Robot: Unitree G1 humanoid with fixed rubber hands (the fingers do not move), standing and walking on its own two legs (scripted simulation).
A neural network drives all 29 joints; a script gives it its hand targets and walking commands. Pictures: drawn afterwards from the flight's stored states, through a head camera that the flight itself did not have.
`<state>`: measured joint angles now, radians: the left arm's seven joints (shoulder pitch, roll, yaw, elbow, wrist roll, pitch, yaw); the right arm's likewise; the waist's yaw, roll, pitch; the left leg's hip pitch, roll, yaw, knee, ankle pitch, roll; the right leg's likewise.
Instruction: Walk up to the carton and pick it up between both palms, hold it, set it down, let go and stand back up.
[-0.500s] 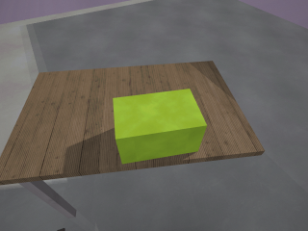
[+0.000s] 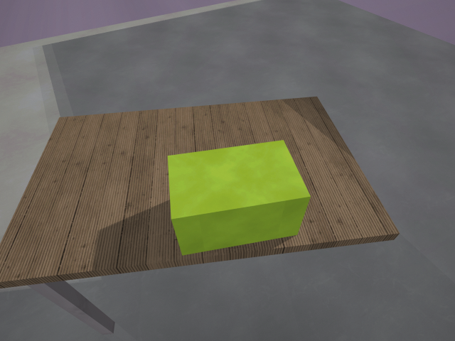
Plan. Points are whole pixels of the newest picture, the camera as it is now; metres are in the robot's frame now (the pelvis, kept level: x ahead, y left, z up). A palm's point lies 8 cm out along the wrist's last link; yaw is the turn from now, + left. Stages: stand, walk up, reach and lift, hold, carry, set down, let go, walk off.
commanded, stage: walk up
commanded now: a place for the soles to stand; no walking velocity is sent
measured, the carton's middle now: (234, 196) +0.44 -0.01 -0.04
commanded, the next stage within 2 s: reach and lift in 0.70 s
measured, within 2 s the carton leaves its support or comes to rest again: neither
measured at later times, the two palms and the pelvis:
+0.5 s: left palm out of the picture +0.10 +0.30 -0.10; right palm out of the picture +0.05 -0.31 -0.09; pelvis +0.00 +0.01 +0.01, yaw -1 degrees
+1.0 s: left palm (84, 320) +0.21 +0.28 -0.07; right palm out of the picture +0.11 -0.30 -0.09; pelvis +0.00 +0.00 +0.00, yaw -1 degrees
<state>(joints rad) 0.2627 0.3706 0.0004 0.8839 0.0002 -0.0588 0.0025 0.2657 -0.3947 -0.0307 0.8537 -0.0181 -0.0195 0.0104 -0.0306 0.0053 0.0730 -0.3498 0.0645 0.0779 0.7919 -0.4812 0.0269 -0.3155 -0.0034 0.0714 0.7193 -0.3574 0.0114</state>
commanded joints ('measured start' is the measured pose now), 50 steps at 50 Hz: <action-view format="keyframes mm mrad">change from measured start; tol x16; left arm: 1 -115 192 54 -97 -4 9 22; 35 -78 214 53 -14 9 -3 16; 36 -429 143 70 -195 30 251 33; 37 -453 126 35 -247 30 354 50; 50 -246 76 113 -468 75 472 31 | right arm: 1 95 -220 -98 15 -15 -37 -26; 35 -105 -244 -61 -5 13 -25 -5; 36 -456 -79 -200 90 -131 -176 24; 50 -190 -175 -165 -117 21 -184 73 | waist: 1 -56 8 -108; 2 -26 188 -93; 15 2 -114 -33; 21 11 104 -53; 35 24 48 -104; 37 -8 37 84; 50 33 -63 -166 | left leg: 1 297 82 -218 -401 186 50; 3 152 345 -493 -523 11 162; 11 76 198 -181 -298 284 111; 15 -43 -24 -72 -67 -46 -1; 21 184 275 -397 -483 -49 163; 27 38 28 -49 -150 157 -1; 35 124 198 -238 -371 132 117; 37 -168 1 -11 -171 -77 -30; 40 116 -15 14 -101 27 -40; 50 303 -29 -32 -216 358 -35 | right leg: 1 -207 -64 110 59 310 -101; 3 -238 39 44 236 -212 -34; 11 63 11 -81 -188 5 -44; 15 -4 -244 450 -349 25 -208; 21 -186 26 -10 20 -85 -43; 28 3 -174 323 -248 188 -172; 38 -170 -2 -138 4 -143 -90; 50 -52 32 -159 -177 306 -38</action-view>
